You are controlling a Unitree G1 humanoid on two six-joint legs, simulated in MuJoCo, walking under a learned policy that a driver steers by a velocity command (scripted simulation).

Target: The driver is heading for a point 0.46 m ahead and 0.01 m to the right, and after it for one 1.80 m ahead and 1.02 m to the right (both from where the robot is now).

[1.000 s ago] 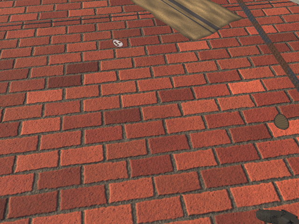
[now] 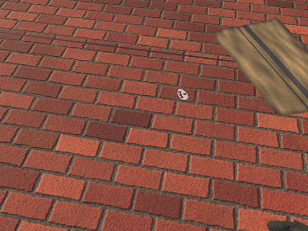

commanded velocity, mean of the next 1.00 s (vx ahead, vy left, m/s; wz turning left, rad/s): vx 0.50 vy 0.00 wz -0.12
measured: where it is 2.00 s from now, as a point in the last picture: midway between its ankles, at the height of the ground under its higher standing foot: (220, 113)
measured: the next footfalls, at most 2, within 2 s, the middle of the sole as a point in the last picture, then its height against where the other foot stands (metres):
right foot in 0.54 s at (189, 223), level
left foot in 1.04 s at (154, 158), level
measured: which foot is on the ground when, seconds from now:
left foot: down 0.00-0.56, up 0.58-1.00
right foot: down 0.00-0.02, up 0.04-0.52, down 0.54-1.00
